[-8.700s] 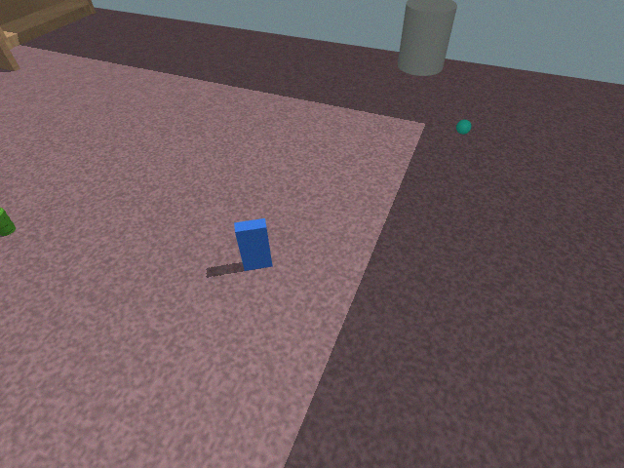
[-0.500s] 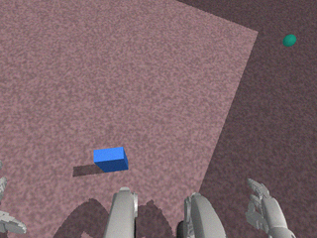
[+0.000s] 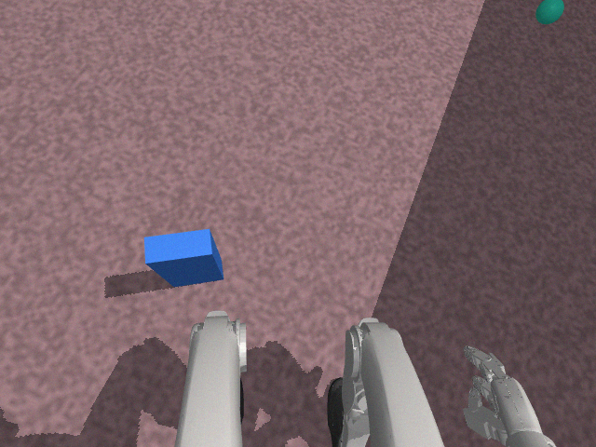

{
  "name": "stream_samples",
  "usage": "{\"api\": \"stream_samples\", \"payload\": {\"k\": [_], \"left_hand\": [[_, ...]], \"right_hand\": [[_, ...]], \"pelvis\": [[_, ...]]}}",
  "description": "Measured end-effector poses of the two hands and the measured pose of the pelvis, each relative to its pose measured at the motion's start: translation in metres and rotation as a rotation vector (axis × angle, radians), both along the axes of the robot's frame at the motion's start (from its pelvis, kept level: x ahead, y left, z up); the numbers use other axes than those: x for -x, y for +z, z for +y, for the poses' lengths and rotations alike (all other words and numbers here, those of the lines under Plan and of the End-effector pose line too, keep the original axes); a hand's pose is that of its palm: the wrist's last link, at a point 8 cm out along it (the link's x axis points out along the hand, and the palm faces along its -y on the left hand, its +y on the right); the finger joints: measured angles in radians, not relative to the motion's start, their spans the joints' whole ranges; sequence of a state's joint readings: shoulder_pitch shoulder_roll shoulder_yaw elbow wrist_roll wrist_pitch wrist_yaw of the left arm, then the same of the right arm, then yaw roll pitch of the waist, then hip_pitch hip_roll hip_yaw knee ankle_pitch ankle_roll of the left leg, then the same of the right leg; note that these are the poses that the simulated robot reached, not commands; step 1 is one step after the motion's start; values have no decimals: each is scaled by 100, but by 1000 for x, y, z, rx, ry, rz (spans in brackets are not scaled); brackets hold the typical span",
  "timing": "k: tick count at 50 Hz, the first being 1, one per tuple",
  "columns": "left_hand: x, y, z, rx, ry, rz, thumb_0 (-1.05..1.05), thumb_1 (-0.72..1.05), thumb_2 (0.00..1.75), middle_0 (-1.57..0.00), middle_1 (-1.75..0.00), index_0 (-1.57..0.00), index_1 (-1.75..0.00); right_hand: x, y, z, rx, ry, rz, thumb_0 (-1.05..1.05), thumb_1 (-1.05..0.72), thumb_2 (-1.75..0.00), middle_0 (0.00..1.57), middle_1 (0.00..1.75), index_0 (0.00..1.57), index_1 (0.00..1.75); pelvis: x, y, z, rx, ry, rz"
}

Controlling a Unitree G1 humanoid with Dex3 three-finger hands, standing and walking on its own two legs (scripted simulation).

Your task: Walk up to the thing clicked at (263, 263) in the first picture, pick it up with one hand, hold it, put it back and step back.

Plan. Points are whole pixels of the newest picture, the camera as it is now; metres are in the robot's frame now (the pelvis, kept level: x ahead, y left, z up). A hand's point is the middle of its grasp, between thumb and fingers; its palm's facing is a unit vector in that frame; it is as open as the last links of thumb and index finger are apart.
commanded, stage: go down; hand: left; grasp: from the side
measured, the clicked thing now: (189, 261) +0.43 +0.24 -0.38
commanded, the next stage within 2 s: approach in 1.24 s
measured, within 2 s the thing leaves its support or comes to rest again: neither
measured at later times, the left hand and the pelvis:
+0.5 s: hand out of the picture +0.31 +0.43 -0.06, palm faces +0.30 -0.95 -0.12, open 17.5 cm; pelvis -0.01 +0.00 -0.06, yaw -1 degrees
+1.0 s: hand out of the picture +0.32 +0.45 -0.07, palm faces +0.29 -0.95 -0.11, open 17.6 cm; pelvis -0.01 +0.00 -0.08, yaw -2 degrees
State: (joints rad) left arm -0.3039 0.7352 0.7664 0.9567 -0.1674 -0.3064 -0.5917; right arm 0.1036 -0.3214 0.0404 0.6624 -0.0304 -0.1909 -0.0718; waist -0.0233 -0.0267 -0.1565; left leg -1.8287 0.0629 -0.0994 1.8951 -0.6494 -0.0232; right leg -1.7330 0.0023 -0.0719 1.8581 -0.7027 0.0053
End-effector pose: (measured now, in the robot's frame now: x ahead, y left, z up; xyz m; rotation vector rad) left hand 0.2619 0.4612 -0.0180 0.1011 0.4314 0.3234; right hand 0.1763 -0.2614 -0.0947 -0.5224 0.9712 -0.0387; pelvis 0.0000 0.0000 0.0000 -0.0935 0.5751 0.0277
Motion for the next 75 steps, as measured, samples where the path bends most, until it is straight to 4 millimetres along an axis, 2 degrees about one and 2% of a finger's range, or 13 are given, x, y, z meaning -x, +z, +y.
{"api": "stream_samples", "payload": {"k": [19, 27, 43, 58, 71, 75], "left_hand": [[-13, -22, 15, 4, -4, -94, -1, -53, 0, -7, 0, -6, 0], [-17, -28, 19, 6, -8, -116, -1, -54, 0, -7, 0, -6, 0], [-22, -36, 26, 5, -14, -145, -1, -55, 1, -6, 0, -5, -1], [-27, -41, 33, 4, -14, -178, -1, -57, 2, -6, 0, -5, -1], [-21, -43, 33, 6, -17, -207, -1, -57, 2, -7, -1, -5, -2], [-21, -52, 31, 18, -12, -235, -1, -59, 2, -8, -2, -5, -4]], "right_hand": [[6, -44, -9, 30, 36, 16, 1, -93, -91, 20, 30, 20, 30], [11, -57, -9, 34, 42, 23, 1, -93, -91, 20, 30, 20, 30], [22, -67, -8, 44, 35, 41, 1, -93, -91, 20, 30, 21, 30], [19, -73, -9, 58, 48, 47, 1, -93, -91, 20, 30, 20, 30], [19, -79, -8, 54, 49, 41, 1, -93, -91, 20, 30, 20, 30], [19, -83, -8, 54, 60, 37, 1, -93, -91, 20, 30, 20, 30]], "pelvis": [[10, -45, -4, 4, -14, 2], [13, -58, -4, 7, -19, -2], [15, -71, -1, 15, -24, -2], [15, -80, 0, 21, -24, -3], [17, -85, 1, 20, -26, -7], [18, -90, 0, 18, -29, -7]]}}
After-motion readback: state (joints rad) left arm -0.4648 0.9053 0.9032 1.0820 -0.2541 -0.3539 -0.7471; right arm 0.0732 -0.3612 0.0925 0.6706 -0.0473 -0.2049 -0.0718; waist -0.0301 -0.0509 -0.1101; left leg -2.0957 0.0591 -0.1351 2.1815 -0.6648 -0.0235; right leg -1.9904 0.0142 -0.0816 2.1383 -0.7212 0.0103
